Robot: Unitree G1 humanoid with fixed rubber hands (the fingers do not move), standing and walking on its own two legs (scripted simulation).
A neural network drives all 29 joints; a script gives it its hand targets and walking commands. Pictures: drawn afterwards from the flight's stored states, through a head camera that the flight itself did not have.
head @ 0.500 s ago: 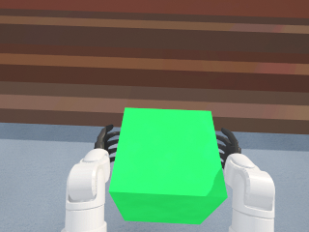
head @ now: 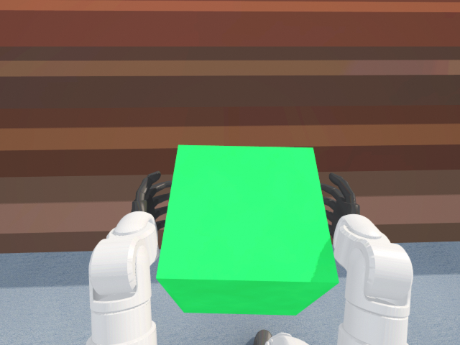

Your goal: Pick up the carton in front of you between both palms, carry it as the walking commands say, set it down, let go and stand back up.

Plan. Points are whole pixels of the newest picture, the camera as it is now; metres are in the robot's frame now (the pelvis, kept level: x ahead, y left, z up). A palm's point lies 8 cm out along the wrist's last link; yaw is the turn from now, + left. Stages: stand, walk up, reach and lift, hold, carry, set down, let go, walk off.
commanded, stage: carry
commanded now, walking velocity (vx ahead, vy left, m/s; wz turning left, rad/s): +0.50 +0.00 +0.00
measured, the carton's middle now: (242, 237) +0.28 +0.00 +0.04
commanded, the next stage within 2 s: none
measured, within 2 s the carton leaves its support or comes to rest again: neither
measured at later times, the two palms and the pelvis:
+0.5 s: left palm (179, 48) +0.70 +0.14 +0.17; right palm (306, 50) +0.70 -0.16 +0.17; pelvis +0.32 -0.01 +0.00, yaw +0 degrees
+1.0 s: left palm out of the picture +1.06 +0.11 +0.17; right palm out of the picture +1.07 -0.19 +0.18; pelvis +0.67 -0.05 +0.04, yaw +0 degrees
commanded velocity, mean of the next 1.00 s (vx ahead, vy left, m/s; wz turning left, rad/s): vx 0.50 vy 0.00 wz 0.00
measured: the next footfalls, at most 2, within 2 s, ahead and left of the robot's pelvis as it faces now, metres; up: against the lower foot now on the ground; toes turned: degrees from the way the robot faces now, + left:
right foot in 0.04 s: +0.22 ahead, -0.09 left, +0.00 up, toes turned -11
left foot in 0.52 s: +0.50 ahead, +0.07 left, +0.00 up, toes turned +7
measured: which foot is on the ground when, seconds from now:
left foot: down 0.00-0.06, up 0.08-0.50, down 0.52-1.00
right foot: up 0.00-0.02, down 0.04-0.50, up 0.52-0.96, down 0.98-1.00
